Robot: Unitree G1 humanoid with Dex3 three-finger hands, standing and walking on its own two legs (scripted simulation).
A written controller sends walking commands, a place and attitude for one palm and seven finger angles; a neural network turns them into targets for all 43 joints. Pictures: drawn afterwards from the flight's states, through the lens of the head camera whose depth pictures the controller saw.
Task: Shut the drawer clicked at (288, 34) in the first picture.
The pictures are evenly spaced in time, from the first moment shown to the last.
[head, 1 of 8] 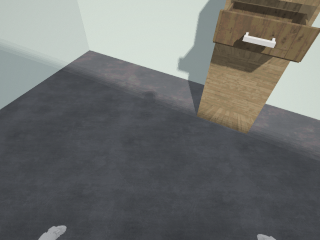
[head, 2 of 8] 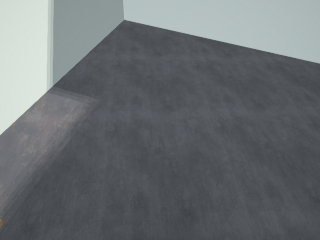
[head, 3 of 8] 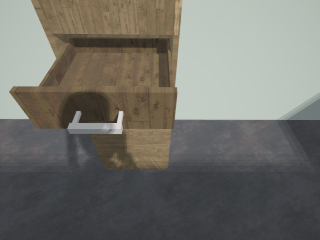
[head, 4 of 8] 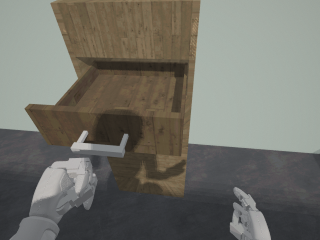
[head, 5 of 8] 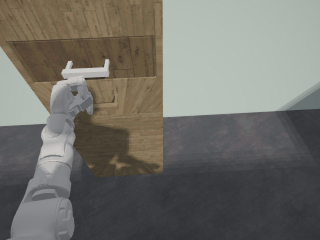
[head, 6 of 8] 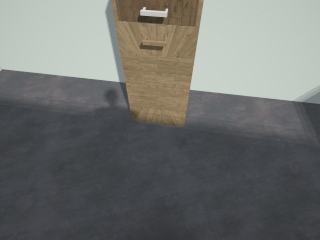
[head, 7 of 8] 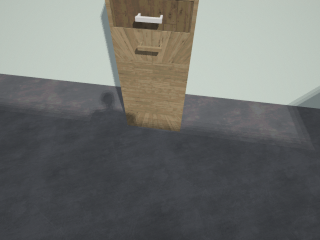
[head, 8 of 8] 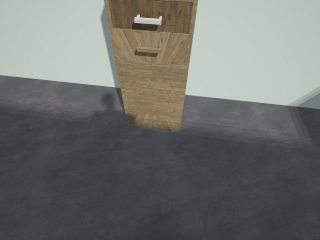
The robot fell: no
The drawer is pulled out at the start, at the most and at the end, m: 0.28 0.28 0.00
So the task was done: yes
